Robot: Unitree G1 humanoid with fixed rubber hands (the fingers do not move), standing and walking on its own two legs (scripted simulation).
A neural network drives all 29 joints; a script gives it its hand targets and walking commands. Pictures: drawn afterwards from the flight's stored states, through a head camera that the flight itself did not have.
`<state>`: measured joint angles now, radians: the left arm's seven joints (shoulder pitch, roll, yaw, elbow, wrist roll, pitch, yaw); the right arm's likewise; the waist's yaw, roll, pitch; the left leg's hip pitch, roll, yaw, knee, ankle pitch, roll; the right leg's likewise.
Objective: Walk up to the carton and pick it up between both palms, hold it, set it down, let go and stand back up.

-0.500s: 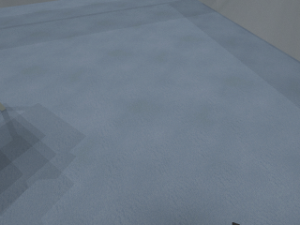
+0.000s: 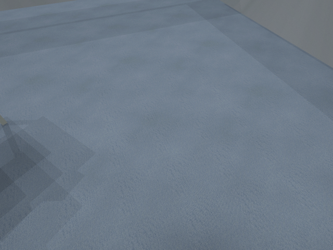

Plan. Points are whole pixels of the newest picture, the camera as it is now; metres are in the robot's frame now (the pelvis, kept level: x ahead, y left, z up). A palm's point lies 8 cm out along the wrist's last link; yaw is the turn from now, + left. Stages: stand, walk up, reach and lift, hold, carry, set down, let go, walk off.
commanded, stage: stand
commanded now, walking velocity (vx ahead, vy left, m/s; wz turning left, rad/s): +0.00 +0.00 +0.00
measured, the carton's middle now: out of the picture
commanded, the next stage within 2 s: walk up in 1.18 s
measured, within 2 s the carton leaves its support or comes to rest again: neither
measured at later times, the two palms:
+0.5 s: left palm out of the picture -0.01 +0.21 -0.14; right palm out of the picture -0.01 -0.21 -0.15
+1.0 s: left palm out of the picture -0.05 +0.21 -0.14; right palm out of the picture -0.05 -0.19 -0.15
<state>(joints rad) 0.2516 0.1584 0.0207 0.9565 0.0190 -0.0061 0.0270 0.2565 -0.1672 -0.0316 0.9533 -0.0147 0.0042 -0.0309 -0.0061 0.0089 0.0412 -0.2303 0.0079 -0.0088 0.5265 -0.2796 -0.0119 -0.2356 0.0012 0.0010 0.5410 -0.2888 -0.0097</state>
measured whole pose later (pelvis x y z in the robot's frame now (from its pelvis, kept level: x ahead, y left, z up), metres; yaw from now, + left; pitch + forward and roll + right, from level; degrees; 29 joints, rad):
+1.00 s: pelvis -0.02 +0.00 +0.01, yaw +0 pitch -2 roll +0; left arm 0.31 0.11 0.01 1.15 0.02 0.00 0.04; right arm 0.31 -0.09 0.00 1.14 -0.01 0.00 -0.04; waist 0.00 0.00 0.05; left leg -0.21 0.01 -0.01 0.46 -0.22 -0.01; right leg -0.22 0.00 0.00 0.47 -0.22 0.00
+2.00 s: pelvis +0.12 +0.18 -0.02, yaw +30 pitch -3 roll +1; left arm 0.28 0.24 -0.01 0.68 0.04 -0.07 -0.01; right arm 0.41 -0.24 -0.03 0.83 -0.04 0.01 0.05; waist -0.04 -0.01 0.04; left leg -0.25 -0.04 -0.04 0.68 -0.39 0.02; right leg -0.43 -0.06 -0.06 0.72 -0.32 -0.03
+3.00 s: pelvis +0.39 +0.55 -0.01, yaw +61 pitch -3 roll -1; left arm 0.39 0.19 0.00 0.78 0.03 -0.08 0.01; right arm 0.38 -0.28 -0.02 0.80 -0.06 -0.01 0.04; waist 0.01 0.06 0.07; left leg -0.52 0.02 0.01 1.11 -0.40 -0.04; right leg -0.28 -0.07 -0.13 0.62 -0.29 -0.01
